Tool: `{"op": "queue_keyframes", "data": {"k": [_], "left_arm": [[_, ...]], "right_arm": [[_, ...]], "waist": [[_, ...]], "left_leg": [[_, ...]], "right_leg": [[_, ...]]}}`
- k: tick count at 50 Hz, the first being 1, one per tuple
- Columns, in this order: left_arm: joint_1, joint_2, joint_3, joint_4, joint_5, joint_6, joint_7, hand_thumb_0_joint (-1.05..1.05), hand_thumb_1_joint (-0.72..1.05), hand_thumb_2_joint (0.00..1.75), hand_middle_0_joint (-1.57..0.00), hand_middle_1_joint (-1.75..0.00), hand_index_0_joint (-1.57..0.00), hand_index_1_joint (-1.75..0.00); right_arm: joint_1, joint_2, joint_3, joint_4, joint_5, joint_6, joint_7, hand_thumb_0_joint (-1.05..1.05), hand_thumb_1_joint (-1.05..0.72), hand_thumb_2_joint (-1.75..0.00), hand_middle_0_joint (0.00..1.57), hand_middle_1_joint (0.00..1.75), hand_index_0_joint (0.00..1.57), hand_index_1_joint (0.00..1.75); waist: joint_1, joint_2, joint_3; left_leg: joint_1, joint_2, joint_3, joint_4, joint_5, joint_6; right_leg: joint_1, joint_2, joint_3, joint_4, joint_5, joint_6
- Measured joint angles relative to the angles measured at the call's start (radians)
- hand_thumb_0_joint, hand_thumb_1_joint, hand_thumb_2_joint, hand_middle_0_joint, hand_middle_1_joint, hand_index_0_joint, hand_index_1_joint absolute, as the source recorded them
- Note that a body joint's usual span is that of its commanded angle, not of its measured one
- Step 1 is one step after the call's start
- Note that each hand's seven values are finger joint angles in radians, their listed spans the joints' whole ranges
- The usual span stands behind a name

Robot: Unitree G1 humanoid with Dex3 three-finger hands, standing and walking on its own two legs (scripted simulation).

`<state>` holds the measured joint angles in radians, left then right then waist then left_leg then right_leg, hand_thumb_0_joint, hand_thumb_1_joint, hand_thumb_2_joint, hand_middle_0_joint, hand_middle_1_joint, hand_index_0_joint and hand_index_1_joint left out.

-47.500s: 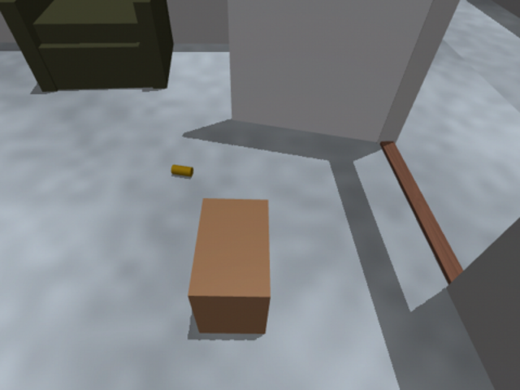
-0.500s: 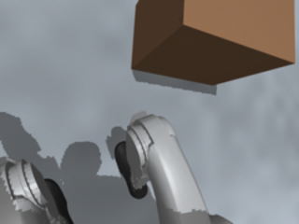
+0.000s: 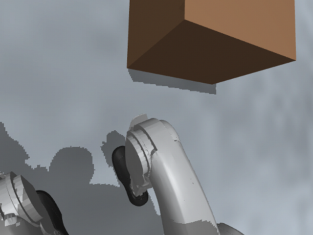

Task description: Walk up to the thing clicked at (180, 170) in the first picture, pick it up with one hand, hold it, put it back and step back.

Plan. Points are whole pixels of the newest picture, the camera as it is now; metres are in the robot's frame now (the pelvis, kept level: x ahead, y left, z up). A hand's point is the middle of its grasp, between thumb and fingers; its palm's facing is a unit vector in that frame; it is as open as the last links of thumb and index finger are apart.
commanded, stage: rest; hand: left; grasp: from above
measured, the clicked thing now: out of the picture +0.44 +0.31 -0.28
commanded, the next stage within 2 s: open in 0.26 s
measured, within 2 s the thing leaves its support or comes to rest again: rests again in 0.82 s
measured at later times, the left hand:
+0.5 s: hand out of the picture +0.43 +0.29 -0.26, palm faces -0.09 -0.45 -0.89, open 8.0 cm
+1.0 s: hand out of the picture +0.43 +0.30 -0.25, palm faces -0.08 -0.45 -0.89, open 11.5 cm
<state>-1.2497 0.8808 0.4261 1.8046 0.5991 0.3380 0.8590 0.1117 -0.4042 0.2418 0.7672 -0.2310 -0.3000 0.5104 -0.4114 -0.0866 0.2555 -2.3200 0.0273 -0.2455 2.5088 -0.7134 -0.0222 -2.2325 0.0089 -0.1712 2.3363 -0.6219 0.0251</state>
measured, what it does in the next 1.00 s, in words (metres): stands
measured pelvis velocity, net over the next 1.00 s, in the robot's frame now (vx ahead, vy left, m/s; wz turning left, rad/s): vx -0.01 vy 0.00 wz -0.01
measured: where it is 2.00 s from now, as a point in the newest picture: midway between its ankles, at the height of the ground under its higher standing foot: (98, 208)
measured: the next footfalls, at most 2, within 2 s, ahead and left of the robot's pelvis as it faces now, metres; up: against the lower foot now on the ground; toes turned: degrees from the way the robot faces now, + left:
none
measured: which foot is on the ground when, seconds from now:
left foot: down 0.00-1.00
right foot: down 0.00-1.00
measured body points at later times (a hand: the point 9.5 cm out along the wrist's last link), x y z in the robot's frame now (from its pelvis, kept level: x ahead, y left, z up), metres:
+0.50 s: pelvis +0.00 +0.00 +0.00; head +0.30 +0.08 +0.32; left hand +0.43 +0.31 -0.21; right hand +0.00 -0.25 -0.06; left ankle +0.07 +0.13 -0.28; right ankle +0.12 -0.11 -0.28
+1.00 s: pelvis -0.01 +0.00 +0.00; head +0.28 +0.09 +0.32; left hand +0.43 +0.32 -0.20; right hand -0.01 -0.24 -0.05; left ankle +0.07 +0.13 -0.28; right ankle +0.12 -0.11 -0.28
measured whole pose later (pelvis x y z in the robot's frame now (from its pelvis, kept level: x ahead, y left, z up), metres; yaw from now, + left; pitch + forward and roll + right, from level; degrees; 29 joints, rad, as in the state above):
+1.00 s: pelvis -0.01 +0.00 +0.00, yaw -1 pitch +25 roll -14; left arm -1.23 0.91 0.35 1.82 0.54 0.32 0.85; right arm 0.11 -0.41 0.31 0.75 -0.22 -0.36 0.48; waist -0.42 -0.12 0.28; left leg -2.29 0.02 -0.27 2.53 -0.70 -0.02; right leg -2.19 0.01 -0.19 2.33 -0.60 0.03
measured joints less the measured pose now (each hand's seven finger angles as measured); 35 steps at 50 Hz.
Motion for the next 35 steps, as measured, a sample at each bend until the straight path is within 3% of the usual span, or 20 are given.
{"op": "queue_keyframes", "data": {"k": [14,22,30,35], "left_arm": [[0.021,0.008,-0.012,0.001,-0.031,-0.008,-0.005,0.02,0.26,0.22,-0.91,-0.28,-0.96,-0.30],[0.023,0.019,-0.013,0.016,-0.021,-0.022,-0.005,0.01,0.26,0.23,-0.91,-0.28,-0.96,-0.29],[0.019,0.030,-0.004,0.023,-0.031,-0.024,0.019,0.00,0.23,0.38,-0.79,-0.38,-0.82,-0.40],[0.018,0.047,-0.027,0.025,-0.037,-0.025,0.012,0.00,0.15,0.50,-0.70,-0.47,-0.71,-0.48]], "right_arm": [[-0.014,-0.013,0.025,-0.010,0.002,-0.010,-0.001,0.00,-0.92,-0.90,0.20,0.29,0.19,0.30],[-0.023,-0.014,0.033,-0.019,0.006,-0.021,-0.008,0.00,-0.91,-0.90,0.20,0.29,0.19,0.30],[-0.023,-0.012,0.044,-0.022,0.008,-0.035,-0.013,0.00,-0.90,-0.90,0.20,0.29,0.19,0.30],[-0.014,-0.015,0.051,-0.019,0.008,-0.038,-0.016,0.00,-0.90,-0.90,0.20,0.29,0.19,0.30]], "waist": [[-0.010,-0.012,0.017],[-0.011,-0.015,0.021],[-0.016,-0.022,0.029],[-0.019,-0.019,0.023]], "left_leg": [[0.009,-0.004,-0.008,0.015,0.000,-0.001],[0.009,-0.001,-0.015,0.019,0.004,-0.001],[0.019,-0.001,-0.019,0.018,0.007,0.002],[0.023,-0.001,-0.021,0.022,0.002,0.002]], "right_leg": [[0.011,-0.001,-0.006,0.010,0.001,0.000],[0.011,0.004,-0.011,0.009,0.010,0.002],[0.027,0.005,-0.014,0.003,0.014,0.006],[0.031,0.006,-0.015,0.004,0.010,0.007]]}}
